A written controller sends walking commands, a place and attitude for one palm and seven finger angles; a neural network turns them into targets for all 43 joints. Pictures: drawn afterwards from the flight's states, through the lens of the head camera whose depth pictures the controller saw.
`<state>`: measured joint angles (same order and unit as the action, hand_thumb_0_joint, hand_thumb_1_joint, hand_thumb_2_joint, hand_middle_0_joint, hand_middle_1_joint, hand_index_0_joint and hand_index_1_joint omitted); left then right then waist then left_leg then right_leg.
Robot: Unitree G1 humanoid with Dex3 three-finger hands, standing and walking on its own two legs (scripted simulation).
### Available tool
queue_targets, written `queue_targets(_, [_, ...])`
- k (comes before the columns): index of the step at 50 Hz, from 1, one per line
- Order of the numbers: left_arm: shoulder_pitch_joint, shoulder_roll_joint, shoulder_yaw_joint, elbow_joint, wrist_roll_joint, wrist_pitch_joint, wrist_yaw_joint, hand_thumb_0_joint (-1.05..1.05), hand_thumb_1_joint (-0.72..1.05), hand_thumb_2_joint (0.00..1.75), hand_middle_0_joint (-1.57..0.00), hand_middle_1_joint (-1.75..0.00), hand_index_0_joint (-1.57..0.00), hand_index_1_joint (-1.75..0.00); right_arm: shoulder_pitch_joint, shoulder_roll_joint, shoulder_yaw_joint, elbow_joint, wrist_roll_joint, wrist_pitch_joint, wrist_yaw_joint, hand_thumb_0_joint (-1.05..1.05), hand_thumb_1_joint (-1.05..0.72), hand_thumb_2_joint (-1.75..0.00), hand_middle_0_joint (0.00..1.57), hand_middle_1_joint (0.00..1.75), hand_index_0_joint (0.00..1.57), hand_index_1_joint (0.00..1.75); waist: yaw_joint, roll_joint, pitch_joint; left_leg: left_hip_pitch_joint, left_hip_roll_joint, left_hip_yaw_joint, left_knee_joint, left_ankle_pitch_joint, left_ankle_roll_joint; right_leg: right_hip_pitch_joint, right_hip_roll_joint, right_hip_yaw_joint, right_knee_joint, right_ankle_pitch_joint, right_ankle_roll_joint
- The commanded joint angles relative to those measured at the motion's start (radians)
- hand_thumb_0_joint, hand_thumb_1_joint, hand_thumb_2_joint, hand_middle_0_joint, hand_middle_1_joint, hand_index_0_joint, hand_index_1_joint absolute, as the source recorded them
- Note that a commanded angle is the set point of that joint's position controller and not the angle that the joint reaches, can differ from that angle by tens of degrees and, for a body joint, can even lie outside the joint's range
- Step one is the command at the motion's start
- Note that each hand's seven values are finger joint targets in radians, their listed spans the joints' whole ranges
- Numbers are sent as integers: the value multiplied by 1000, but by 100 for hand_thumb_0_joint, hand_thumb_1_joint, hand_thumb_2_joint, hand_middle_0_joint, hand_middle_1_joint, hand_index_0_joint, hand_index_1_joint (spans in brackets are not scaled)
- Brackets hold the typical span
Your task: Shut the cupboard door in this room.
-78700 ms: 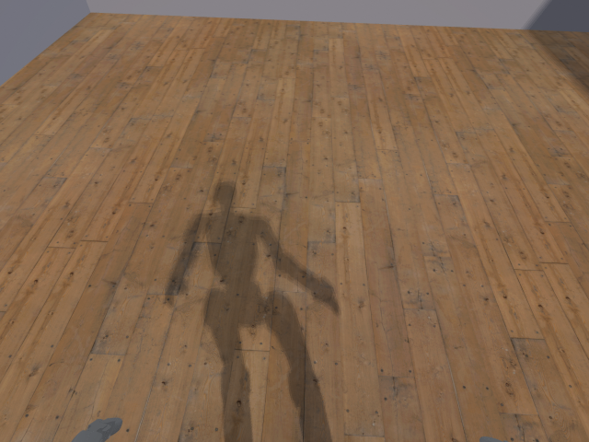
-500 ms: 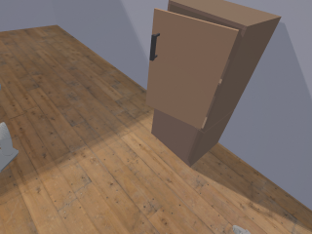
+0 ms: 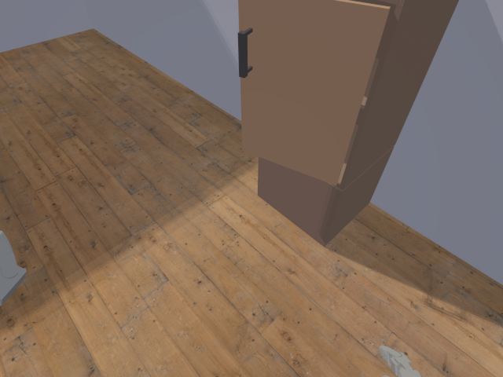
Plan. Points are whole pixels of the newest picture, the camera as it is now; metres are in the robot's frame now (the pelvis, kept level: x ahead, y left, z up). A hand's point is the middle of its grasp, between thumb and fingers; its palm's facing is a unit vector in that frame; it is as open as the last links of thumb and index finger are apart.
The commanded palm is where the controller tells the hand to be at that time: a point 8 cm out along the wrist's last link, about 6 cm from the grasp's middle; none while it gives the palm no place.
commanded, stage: stop stepping back and stand still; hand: left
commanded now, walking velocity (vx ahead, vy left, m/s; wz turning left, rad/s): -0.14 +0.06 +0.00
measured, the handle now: (246, 53) +0.98 +0.08 +0.08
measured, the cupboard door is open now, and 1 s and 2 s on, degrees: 17 17 17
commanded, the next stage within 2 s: let the arm hang, fingers relaxed in 0.40 s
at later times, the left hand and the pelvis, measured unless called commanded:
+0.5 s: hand (39, 259) +0.21 +0.27 +0.15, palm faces +0.37 -0.78 -0.50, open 7.4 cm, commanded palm none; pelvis +0.02 +0.01 +0.00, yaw -1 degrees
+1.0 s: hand out of the picture +0.00 +0.22 -0.17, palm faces +0.04 -0.98 -0.22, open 7.1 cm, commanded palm none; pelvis -0.01 +0.02 +0.00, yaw +2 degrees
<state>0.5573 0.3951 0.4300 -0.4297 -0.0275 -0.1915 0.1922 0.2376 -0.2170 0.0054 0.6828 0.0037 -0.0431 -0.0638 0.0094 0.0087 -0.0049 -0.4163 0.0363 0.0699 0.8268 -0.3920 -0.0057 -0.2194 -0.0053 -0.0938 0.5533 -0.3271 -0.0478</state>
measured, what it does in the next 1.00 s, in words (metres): steps on the spot: left foot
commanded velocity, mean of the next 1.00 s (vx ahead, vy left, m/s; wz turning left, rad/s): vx -0.03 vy -0.01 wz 0.00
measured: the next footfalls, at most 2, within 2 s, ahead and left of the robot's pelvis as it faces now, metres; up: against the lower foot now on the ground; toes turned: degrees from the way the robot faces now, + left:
left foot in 0.08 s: +0.10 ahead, +0.12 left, +0.00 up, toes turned +6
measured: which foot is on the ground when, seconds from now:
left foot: up 0.00-0.06, down 0.08-1.00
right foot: down 0.00-1.00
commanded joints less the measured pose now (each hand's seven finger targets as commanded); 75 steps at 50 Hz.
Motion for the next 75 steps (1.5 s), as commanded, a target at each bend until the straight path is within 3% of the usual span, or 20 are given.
queue_targets(1, [-130, 192, 73, -230, 0, -69, 19, 0, 90, 90, -20, -30, -20, -30, -118, -79, -33, -171, 0, -71, -29, 0, -90, -90, 20, 30, 20, 30, -19, -133, -35, 91, -21, 22, -241, 164, 8, 62, -201, 151, -144, 402, -53])
queue_targets(3, [-140, 199, 67, -299, -1, -72, 15, 0, 90, 90, -20, -30, -20, -30, -109, -98, -46, -184, 3, -78, -32, 0, -90, -90, 20, 30, 20, 30, -20, -46, -39, 218, 19, -36, -348, 337, 23, 2, -161, 133, -85, 362, 2])
queue_targets(5, [-130, 247, 111, -373, 3, -80, 16, 0, 90, 90, -20, -30, -20, -30, -110, -124, -58, -211, 10, -81, -35, 0, -90, -90, 20, 30, 20, 30, -1, 125, -65, 262, 150, -182, -397, 517, 62, -41, -67, 88, -12, 199, 52])
queue_targets(8, [-87, 242, 135, -384, -3, -91, 1, 0, 90, 90, -20, -30, -20, -30, -107, -99, -37, -216, -3, -90, -24, 0, -90, -90, 20, 30, 20, 30, 0, 289, -44, 190, 182, -222, -470, 537, 65, -16, -10, 56, -12, 55, 49])
queue_targets(10, [-77, 253, 158, -370, -5, -97, -3, 0, 90, 90, -20, -30, -20, -30, -92, -106, -43, -212, -4, -97, -18, 0, -90, -90, 20, 30, 20, 30, 1, 261, -64, 193, 173, -187, -448, 537, 48, 19, -6, 55, -81, 95, 45])
queue_targets(13, [10, 207, 146, -281, -26, -76, -10, 0, 90, 90, -20, -30, -20, -30, -70, -105, -45, -223, 9, -83, -11, 0, -90, -90, 20, 30, 20, 30, -14, 118, -155, 194, 128, -117, -386, 495, 25, 111, -34, 93, -122, 307, 42])
queue_targets(16, [83, 183, 131, -234, -42, -45, -15, 0, 90, 90, -20, -30, -20, -30, -69, -102, -43, -235, 19, -62, -7, 0, -90, -90, 20, 30, 20, 30, -21, 38, -201, 205, 108, -85, -355, 493, 14, 128, -68, 119, -117, 427, 38])
queue_targets(24, [-3, 209, 102, -283, -40, -14, -7, 0, 90, 90, -20, -30, -20, -30, -101, -98, -27, -237, 17, -45, -28, 0, -90, -90, 20, 30, 20, 30, -19, 20, -134, 181, 95, -87, -377, 350, 24, 56, -80, 123, -148, 305, 44])
queue_targets(25, [-103, -52, -378, 461, 6, 100, -131, 0, 90, 90, -20, -30, -20, -30, -180, -158, -47, -79, 26, -127, 66, 0, -90, -90, 20, 30, 20, 30, -54, 21, -42, 154, 119, -77, -252, 502, 15, -83, -138, 38, -51, 367, 23])
queue_targets(26, [-135, -19, -336, 506, 29, 184, -166, 0, 90, 90, -20, -30, -20, -30, -94, -220, -68, -46, 10, -78, 80, 0, -90, -90, 20, 30, 20, 30, -42, 42, -79, 150, 126, -80, -279, 436, 20, -69, -144, 90, -75, 285, 21])
queue_targets(27, [-120, -31, -337, 509, 36, 209, -175, 0, 90, 90, -20, -30, -20, -30, -75, -196, -62, -55, 8, -53, 74, 0, -90, -90, 20, 30, 20, 30, -38, 44, -57, 134, 126, -78, -283, 358, 25, -81, -135, 84, -77, 217, 24])
queue_targets(29, [-173, -34, -350, 601, 42, 202, -184, 0, 90, 90, -20, -30, -20, -30, -64, -167, -40, -49, -1, -15, 71, 0, -90, -90, 20, 30, 20, 30, -20, -51, -38, 66, 107, -105, -295, 262, 44, -73, -125, 80, -78, 145, 12])
queue_targets(31, [-218, -29, -364, 713, 46, 196, -183, 0, 90, 90, -20, -30, -20, -30, -41, -142, -29, -36, -12, 12, 68, 0, -90, -90, 20, 30, 20, 30, -26, -200, -41, 106, 65, -104, -248, 267, 38, -89, -163, 121, -97, 190, -23])
queue_targets(33, [-260, -29, -376, 831, 46, 203, -176, 0, 90, 90, -20, -30, -20, -30, -27, -127, -23, -9, -24, 39, 65, 0, -90, -90, 20, 30, 20, 30, -32, -246, -7, 135, 29, -90, -223, 246, 32, -134, -187, 141, -129, 145, -50])
queue_targets(35, [-286, -20, -385, 936, 44, 209, -169, 0, 90, 90, -20, -30, -20, -30, -14, -130, -21, 27, -32, 56, 65, 0, -90, -90, 20, 30, 20, 30, -36, -167, 15, 164, 30, -90, -241, 279, 28, -149, -174, 138, -136, 73, -53])
queue_targets(39, [-252, -55, -397, 1134, 37, 209, -165, 0, 90, 90, -20, -30, -20, -30, 0, -120, -14, 115, -33, 58, 60, 0, -90, -90, 20, 30, 20, 30, -19, 125, 40, 95, 66, -151, -409, 181, 44, -44, -97, 110, -125, -34, -2])
queue_targets(43, [-201, -89, -383, 1260, 40, 203, -166, 0, 90, 90, -20, -30, -20, -30, 27, -97, -28, 176, -33, 59, 50, 0, -90, -90, 20, 30, 20, 30, -2, 224, -2, 67, 71, -170, -491, 32, 44, 56, -81, 88, -141, 7, -7])
queue_targets(48, [-209, -99, -392, 1373, 39, 192, -169, 0, 90, 90, -20, -30, -20, -30, 79, -90, -35, 248, -22, 52, 41, 0, -90, -90, 20, 30, 20, 30, -12, 54, 1, 135, 80, -162, -499, 100, 43, 55, -92, 99, -201, 46, -7])
queue_targets(53, [-203, -113, -402, 1457, 39, 190, -167, 0, 90, 90, -20, -30, -20, -30, 112, -77, -34, 314, -21, 59, 37, 0, -90, -90, 20, 30, 20, 30, -28, -51, 83, 193, 76, -131, -504, 83, 40, -53, -99, 114, -256, -42, -7])
queue_targets(75, [-137, -167, -409, 1570, 42, 184, -154, 0, 90, 90, -20, -30, -20, -30, 133, -19, -28, 417, -15, 48, 28, 0, -90, -90, 20, 30, 20, 30, -19, 15, 121, 206, 75, -110, -555, 111, 40, -32, -86, 108, -249, 43, 12])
